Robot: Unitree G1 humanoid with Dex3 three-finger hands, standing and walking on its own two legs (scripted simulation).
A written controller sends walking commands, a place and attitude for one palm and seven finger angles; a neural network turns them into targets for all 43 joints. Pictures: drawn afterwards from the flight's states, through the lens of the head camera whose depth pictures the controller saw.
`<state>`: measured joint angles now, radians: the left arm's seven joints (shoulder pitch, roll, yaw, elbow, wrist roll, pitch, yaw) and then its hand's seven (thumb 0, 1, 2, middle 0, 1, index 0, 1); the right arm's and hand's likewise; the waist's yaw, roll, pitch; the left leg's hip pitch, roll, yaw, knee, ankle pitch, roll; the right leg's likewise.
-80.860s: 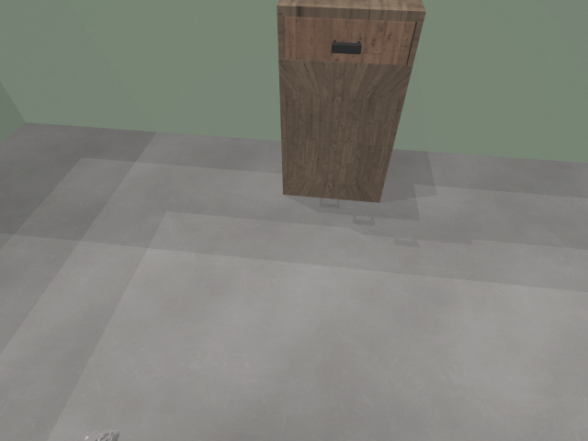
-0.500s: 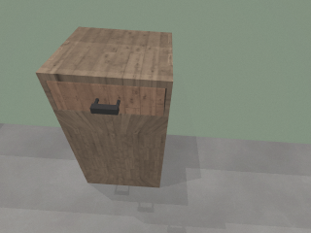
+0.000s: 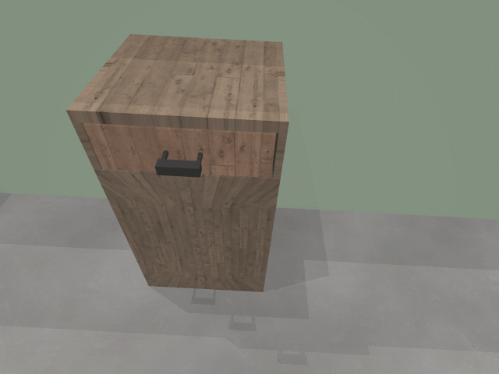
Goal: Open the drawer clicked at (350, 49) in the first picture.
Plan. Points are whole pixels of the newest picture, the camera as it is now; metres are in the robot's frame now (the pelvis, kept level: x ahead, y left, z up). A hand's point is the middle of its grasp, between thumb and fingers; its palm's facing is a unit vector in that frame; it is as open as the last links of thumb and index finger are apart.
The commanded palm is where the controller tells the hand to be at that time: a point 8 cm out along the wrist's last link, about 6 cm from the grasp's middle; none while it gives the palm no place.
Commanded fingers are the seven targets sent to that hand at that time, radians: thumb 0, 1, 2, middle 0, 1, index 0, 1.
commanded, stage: look again from close up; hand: left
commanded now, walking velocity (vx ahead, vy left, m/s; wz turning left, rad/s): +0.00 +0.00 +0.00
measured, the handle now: (180, 161) +0.57 +0.20 -0.01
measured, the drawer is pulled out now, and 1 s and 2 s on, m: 0.00 0.00 0.00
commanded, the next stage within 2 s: raise the hand with hooked fingers in 0.58 s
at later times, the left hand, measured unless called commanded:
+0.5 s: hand out of the picture -0.02 +0.14 -0.18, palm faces +0.03 -0.99 -0.14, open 7.4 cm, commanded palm none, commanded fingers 0.00 0.90 0.90 -0.20 -0.30 -0.20 -0.30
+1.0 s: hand (163, 314) +0.23 +0.16 -0.04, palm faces +0.00 -0.37 -0.93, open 8.0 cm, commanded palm +0.16 +0.19 -0.02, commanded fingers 0.00 0.50 0.73 -0.23 -0.56 -0.23 -0.56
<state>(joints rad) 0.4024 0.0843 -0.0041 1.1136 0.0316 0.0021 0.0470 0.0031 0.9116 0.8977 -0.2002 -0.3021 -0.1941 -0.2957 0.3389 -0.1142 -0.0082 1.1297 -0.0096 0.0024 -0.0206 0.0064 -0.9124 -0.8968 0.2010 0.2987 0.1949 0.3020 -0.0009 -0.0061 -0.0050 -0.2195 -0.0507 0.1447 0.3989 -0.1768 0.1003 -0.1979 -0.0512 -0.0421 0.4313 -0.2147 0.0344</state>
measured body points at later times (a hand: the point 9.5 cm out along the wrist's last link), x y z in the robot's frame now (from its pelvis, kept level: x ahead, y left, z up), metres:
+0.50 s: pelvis +0.01 -0.01 +0.00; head +0.01 +0.00 +0.45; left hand -0.02 +0.19 -0.16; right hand +0.00 -0.22 -0.16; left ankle +0.03 +0.05 -0.74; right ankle +0.01 -0.14 -0.74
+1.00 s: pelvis +0.02 -0.02 -0.03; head +0.02 -0.05 +0.42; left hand +0.22 +0.18 +0.01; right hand +0.20 -0.28 -0.12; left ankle +0.03 +0.05 -0.74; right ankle +0.03 -0.12 -0.74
